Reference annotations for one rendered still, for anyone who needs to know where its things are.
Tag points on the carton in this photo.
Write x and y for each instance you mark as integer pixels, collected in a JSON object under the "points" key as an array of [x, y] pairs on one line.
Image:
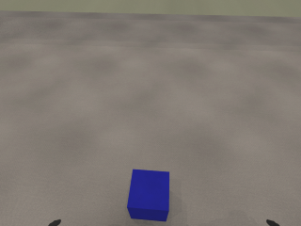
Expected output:
{"points": [[149, 195]]}

